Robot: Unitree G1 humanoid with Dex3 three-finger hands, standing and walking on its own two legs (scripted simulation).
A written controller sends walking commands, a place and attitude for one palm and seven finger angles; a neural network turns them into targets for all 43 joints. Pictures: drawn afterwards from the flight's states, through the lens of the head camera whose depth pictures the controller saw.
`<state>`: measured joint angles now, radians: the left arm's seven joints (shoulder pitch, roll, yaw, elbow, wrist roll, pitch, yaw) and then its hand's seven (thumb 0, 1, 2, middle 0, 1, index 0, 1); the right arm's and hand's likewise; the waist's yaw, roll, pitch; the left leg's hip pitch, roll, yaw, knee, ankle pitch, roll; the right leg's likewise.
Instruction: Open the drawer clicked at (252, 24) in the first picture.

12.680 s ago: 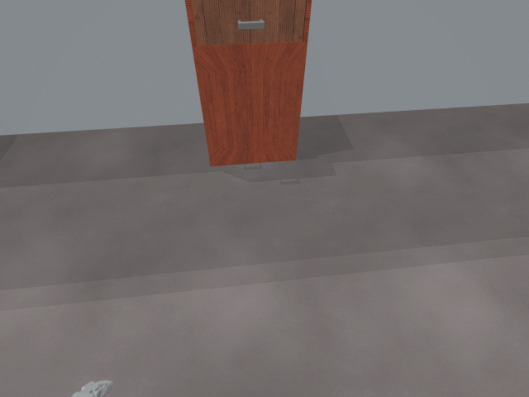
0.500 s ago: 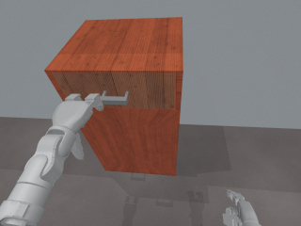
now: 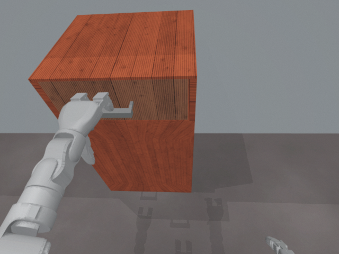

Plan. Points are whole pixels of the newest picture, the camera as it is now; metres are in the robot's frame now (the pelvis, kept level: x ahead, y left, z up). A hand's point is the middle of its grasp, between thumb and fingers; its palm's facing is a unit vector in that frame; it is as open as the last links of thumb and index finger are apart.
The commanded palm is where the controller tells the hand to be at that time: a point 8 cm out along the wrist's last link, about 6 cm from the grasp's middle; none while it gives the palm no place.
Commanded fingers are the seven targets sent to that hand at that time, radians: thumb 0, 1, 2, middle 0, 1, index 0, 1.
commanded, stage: move the hooked fingers above the handle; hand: left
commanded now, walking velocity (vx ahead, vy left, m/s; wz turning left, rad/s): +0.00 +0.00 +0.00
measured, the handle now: (116, 108) +0.52 +0.23 +0.01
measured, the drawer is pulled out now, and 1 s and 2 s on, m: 0.00 0.00 0.00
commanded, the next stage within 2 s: none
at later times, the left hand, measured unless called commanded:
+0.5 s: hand (105, 112) +0.45 +0.22 +0.07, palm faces +0.00 -0.01 -1.00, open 13.8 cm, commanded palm +0.43 +0.23 +0.13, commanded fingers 0.00 -0.50 0.30 -0.30 -1.20 -0.30 -1.20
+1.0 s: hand (119, 107) +0.48 +0.19 +0.06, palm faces -0.01 -0.01 -1.00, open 13.6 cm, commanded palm +0.46 +0.23 +0.12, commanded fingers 0.00 -0.50 0.30 -0.30 -1.20 -0.30 -1.20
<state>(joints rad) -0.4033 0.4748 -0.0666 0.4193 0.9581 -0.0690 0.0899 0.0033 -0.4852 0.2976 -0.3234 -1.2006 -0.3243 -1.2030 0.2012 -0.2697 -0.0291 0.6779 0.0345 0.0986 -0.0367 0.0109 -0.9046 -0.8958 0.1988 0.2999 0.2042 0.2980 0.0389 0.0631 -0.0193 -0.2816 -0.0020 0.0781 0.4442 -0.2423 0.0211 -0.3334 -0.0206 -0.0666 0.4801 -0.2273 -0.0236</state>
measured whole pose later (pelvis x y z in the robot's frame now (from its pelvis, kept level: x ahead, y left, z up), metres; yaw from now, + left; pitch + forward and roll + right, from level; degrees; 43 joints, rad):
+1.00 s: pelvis +0.01 +0.00 -0.01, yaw -1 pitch +13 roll +1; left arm -0.77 0.44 -0.06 0.94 1.06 -0.06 0.25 0.00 -0.48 0.30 -0.40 -1.22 -0.34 -1.23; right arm 0.29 -0.27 -0.05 0.71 0.02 0.12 -0.03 0.01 -0.90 -0.90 0.20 0.30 0.20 0.30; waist -0.07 0.06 -0.08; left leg -0.48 0.01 0.09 0.56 -0.30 0.02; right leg -0.53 -0.01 -0.05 0.58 -0.27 -0.03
